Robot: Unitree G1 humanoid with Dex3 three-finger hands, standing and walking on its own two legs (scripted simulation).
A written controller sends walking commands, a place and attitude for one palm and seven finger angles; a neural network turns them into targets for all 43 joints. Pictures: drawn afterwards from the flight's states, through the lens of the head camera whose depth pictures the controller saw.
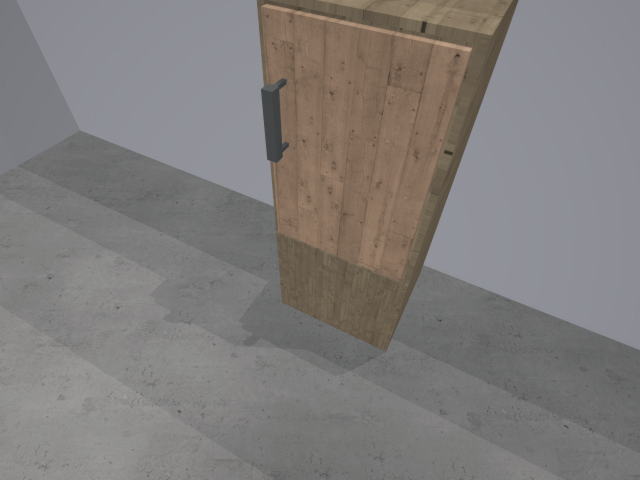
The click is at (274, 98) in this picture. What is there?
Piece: cupboard door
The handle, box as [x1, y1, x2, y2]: [261, 78, 288, 162]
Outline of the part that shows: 283,78 273,85 267,84 261,89 267,159 277,162 282,157 282,152 288,146 287,142 284,142 282,144 281,143 278,90 286,83 285,79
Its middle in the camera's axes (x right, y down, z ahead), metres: -0.09 -0.25 +0.82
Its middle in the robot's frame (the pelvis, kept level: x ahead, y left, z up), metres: +0.78 +0.13 +0.04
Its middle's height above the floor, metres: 0.81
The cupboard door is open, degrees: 0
